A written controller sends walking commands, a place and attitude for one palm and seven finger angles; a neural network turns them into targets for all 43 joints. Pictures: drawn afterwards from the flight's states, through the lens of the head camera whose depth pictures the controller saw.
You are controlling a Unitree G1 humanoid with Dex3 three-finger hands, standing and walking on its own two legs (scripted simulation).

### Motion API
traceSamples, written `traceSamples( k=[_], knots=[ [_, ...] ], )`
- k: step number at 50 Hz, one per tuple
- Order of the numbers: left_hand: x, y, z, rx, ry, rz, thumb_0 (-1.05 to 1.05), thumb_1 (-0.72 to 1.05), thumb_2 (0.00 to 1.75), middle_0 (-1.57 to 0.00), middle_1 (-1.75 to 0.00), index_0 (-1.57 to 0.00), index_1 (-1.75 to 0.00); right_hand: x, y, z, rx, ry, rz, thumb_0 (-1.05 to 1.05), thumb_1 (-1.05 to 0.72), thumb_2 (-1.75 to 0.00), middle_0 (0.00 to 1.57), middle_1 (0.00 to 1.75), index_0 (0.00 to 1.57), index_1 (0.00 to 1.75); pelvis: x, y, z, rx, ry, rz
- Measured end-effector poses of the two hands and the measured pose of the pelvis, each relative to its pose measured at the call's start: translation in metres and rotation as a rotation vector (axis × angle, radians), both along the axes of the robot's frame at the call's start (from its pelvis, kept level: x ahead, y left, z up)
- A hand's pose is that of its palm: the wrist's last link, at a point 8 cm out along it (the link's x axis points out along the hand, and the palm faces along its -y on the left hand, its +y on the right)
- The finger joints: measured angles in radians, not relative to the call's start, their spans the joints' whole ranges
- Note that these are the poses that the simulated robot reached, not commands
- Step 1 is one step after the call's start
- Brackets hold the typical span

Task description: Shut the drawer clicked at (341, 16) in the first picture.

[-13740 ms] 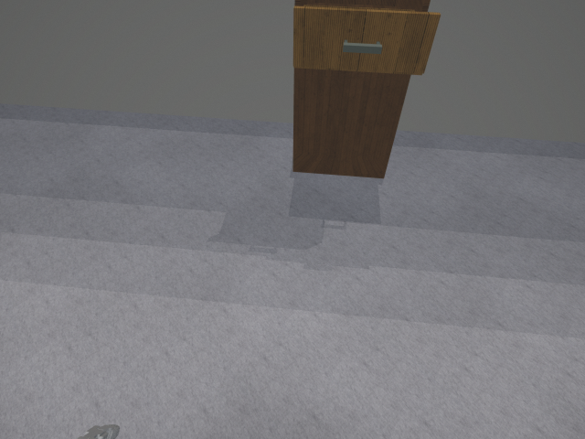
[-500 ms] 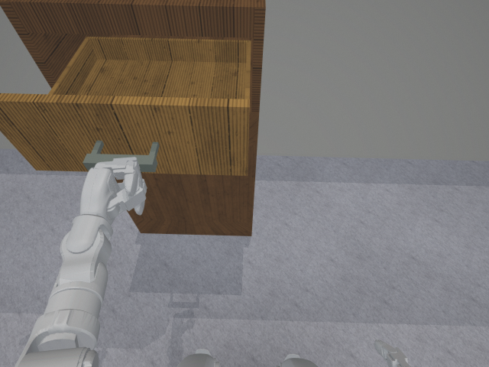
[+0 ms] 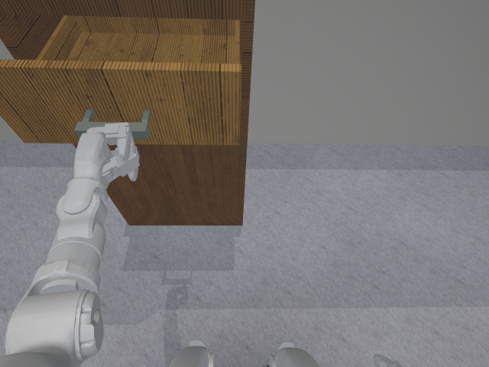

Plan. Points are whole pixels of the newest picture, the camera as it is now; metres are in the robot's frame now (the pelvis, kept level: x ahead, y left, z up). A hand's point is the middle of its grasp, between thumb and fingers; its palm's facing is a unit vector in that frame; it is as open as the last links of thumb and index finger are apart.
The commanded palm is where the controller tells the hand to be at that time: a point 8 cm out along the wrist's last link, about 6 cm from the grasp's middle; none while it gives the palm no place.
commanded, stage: push the drawer shut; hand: left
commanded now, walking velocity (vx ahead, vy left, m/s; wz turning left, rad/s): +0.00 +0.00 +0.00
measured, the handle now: (115, 122) +0.51 +0.23 +0.08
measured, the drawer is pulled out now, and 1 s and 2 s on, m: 0.15 0.03 0.00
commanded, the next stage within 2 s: pull the fist back off the drawer in 1.48 s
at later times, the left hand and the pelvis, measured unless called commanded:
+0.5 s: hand (141, 129) +0.50 +0.18 +0.07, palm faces +0.01 -1.00 -0.04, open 3.2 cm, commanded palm +0.49 +0.22 +0.08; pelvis +0.00 +0.00 -0.01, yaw -1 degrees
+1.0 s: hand (145, 104) +0.56 +0.18 +0.08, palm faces +0.01 -1.00 -0.04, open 3.3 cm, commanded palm +0.56 +0.22 +0.08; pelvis +0.00 +0.01 -0.02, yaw -2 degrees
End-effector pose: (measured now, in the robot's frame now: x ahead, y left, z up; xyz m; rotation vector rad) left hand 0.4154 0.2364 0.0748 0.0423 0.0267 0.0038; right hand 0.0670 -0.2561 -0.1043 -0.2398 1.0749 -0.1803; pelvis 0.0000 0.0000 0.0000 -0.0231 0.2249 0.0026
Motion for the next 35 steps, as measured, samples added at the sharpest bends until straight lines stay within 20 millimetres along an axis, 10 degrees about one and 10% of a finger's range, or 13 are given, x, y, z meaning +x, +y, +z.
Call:
traceSamples(
  k=[35],
  knots=[
    [0.085, -0.005, 0.004, -0.002, 0.025, 0.010, 0.03, 0.85, 0.95, -1.40, -1.60, -1.40, -1.60, -0.077, -0.001, -0.010, -0.025, 0.240, -0.089, 0.01, -0.91, -0.89, 0.20, 0.30, 0.20, 0.30, 0.000, 0.003, -0.015, -0.022, 0.120, -0.015]
  ],
)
